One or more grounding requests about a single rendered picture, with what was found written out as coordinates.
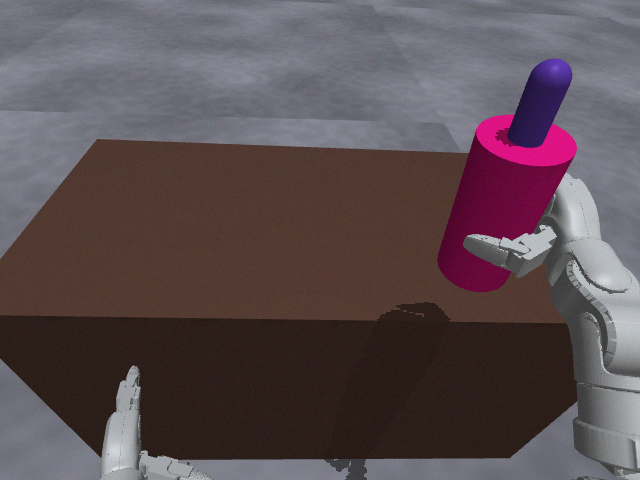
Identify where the right robot hand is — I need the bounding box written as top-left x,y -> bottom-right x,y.
463,173 -> 602,278

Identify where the left robot hand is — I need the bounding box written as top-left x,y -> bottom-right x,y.
100,366 -> 214,480

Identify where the right robot arm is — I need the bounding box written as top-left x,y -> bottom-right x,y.
545,239 -> 640,480

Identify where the bottle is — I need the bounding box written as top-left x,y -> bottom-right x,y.
437,59 -> 577,292

